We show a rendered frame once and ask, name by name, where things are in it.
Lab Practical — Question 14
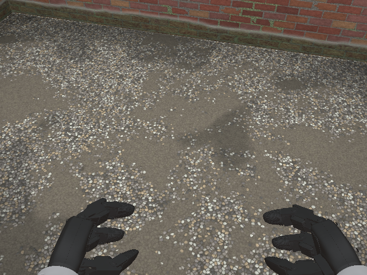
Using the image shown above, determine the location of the left robot hand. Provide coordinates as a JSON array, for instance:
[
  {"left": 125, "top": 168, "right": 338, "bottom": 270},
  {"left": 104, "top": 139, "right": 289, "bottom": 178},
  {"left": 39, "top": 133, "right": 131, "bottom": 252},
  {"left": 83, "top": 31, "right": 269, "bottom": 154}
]
[{"left": 48, "top": 198, "right": 139, "bottom": 275}]

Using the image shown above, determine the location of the right robot hand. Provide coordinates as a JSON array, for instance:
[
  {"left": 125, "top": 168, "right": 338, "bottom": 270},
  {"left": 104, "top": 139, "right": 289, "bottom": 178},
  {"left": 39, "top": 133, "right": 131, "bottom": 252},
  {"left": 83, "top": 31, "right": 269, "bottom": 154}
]
[{"left": 263, "top": 204, "right": 362, "bottom": 275}]

